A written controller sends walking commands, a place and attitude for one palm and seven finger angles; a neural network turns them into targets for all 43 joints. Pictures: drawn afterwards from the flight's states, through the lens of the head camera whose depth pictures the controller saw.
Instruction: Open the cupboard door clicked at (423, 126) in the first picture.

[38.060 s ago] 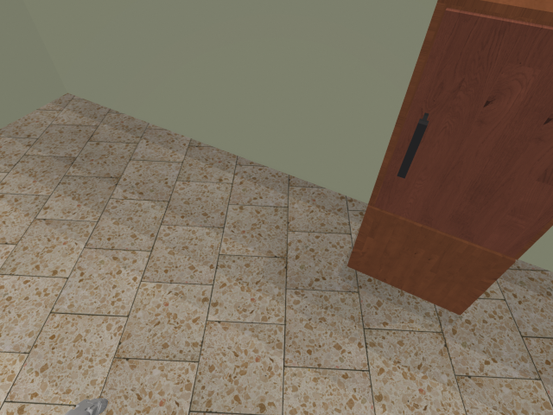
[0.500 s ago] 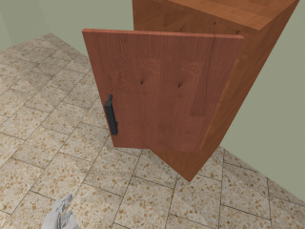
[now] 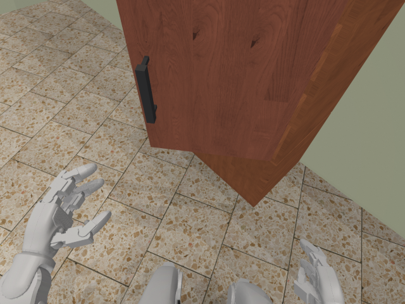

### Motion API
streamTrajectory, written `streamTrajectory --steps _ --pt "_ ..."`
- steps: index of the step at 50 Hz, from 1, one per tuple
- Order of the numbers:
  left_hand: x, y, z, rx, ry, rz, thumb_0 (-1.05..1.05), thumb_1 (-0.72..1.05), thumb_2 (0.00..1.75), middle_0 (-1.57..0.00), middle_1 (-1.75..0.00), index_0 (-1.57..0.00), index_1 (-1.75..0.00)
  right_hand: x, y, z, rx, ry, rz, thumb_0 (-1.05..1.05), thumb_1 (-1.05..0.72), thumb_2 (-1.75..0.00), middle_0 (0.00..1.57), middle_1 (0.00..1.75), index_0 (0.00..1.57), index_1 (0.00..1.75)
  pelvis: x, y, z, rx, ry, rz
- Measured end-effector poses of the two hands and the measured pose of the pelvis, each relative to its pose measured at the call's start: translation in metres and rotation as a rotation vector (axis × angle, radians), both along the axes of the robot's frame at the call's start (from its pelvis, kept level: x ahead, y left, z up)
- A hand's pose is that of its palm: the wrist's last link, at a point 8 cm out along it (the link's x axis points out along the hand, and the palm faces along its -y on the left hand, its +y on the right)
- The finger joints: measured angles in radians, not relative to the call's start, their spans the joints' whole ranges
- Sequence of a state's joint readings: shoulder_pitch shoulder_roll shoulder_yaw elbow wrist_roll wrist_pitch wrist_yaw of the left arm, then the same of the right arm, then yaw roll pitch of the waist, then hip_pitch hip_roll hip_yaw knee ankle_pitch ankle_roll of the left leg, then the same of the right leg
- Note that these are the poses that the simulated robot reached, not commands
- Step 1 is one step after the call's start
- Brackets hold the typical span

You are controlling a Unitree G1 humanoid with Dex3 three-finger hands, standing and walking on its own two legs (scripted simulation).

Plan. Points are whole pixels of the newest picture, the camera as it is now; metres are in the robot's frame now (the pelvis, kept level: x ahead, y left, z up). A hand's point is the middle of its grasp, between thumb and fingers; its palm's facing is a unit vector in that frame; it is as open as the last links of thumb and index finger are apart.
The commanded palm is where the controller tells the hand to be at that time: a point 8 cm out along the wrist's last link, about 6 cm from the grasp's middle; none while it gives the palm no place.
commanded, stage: raise the hand with hooked fingers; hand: left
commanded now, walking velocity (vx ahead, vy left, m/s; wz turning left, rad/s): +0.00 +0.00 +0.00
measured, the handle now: (148, 91) +0.58 +0.19 +0.04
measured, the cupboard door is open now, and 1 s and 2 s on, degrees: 39 39 39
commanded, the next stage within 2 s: move the hooked fingers beside the handle in 1.48 s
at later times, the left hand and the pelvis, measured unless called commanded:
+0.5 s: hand (68, 200) +0.28 +0.27 +0.05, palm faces -0.01 -1.00 -0.04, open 12.7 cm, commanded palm +0.26 +0.33 +0.05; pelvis +0.02 +0.03 +0.01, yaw -1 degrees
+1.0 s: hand (48, 181) +0.30 +0.32 +0.06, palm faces -0.01 -1.00 -0.04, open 14.0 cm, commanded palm +0.28 +0.36 +0.06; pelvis +0.02 +0.04 +0.02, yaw -1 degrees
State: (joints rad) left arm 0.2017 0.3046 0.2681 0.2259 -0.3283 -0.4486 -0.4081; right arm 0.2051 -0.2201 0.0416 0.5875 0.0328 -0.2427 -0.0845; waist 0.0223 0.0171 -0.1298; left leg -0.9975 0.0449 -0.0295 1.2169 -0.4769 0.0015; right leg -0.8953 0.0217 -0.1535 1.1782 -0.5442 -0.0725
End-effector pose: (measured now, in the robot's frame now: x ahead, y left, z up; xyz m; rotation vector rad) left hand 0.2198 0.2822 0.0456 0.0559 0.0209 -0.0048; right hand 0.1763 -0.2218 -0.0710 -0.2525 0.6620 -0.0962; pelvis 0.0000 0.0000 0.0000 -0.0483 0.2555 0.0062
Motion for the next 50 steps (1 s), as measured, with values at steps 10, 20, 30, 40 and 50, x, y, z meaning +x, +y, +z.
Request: streamTrajectory --steps 10,20,30,40,50 --pt "0.029 0.017 0.003 -0.015 0.059 -0.009 0.01 0.15 0.58 -0.25 -0.79 -0.25 -0.79 -0.042 -0.009 -0.005 -0.010 0.126 -0.098 0.02 -0.90 -0.90 0.21 0.30 0.21 0.30 0.011 0.014 0.010 0.007 0.025 -0.025" --pt "0.034 0.033 0.001 -0.013 0.036 -0.008 0.01 -0.09 0.48 -0.27 -0.94 -0.27 -0.94 -0.024 -0.010 0.007 -0.069 0.105 -0.087 0.02 -0.91 -0.90 0.21 0.30 0.20 0.30 0.016 0.028 0.010 0.000 0.036 -0.023" --pt "0.040 0.056 0.005 -0.018 0.025 -0.004 0.00 -0.32 0.38 -0.28 -1.09 -0.29 -1.09 0.008 0.017 0.019 -0.057 0.035 -0.008 0.02 -0.91 -0.90 0.21 0.30 0.21 0.30 0.017 0.038 0.012 -0.017 0.035 -0.011" --pt "0.049 0.075 0.011 -0.014 0.030 -0.002 -0.01 -0.47 0.32 -0.29 -1.18 -0.30 -1.18 0.006 0.030 0.019 -0.048 0.053 0.009 0.02 -0.90 -0.90 0.21 0.30 0.21 0.30 0.017 0.044 0.014 -0.024 0.035 -0.008" --pt "0.062 0.088 0.017 -0.011 0.029 -0.007 -0.01 -0.49 0.31 -0.30 -1.20 -0.30 -1.20 -0.018 0.018 0.015 -0.069 0.117 -0.032 0.02 -0.90 -0.90 0.21 0.30 0.21 0.30 0.016 0.044 0.015 -0.023 0.038 -0.013"
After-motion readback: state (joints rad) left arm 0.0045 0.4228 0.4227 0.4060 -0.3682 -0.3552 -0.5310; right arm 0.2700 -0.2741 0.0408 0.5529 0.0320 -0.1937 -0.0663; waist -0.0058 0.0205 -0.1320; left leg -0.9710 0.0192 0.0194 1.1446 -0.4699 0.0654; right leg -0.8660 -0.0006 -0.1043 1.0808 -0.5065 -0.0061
